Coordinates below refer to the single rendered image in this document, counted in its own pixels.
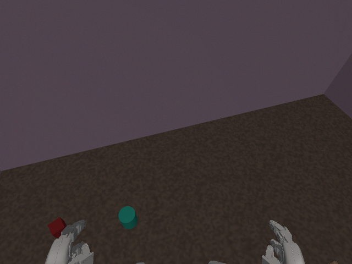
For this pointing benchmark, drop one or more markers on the right robot hand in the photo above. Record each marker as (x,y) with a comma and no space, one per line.
(288,252)

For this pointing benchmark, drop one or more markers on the left robot hand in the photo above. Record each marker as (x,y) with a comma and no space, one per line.
(62,252)

